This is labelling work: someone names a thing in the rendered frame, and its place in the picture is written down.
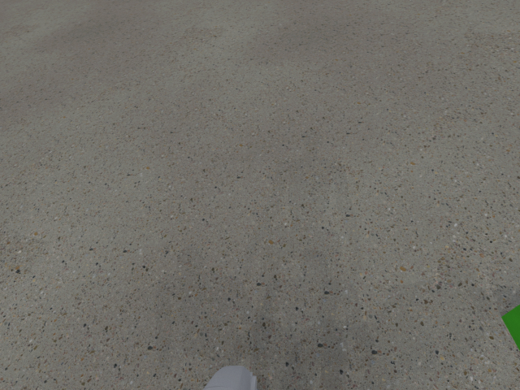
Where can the carton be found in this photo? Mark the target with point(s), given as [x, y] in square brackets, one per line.
[512, 322]

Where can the robot left thigh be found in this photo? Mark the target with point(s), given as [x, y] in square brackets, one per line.
[232, 378]

